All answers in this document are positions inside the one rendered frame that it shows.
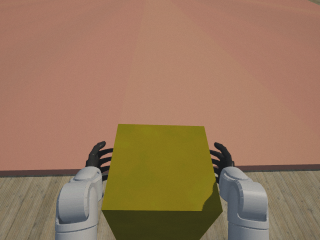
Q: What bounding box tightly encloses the robot right hand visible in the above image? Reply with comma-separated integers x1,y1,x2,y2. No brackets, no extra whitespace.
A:
209,142,235,184

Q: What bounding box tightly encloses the right robot forearm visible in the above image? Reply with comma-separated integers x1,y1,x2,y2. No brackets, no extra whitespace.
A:
219,166,269,240

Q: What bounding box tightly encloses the left robot forearm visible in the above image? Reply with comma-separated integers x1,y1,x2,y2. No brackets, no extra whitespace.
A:
55,166,104,240

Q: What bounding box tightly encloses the robot left hand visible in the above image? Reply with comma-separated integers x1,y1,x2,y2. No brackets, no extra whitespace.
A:
85,141,113,181

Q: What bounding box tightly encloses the carton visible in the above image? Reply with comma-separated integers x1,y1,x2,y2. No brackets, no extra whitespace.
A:
101,124,223,240

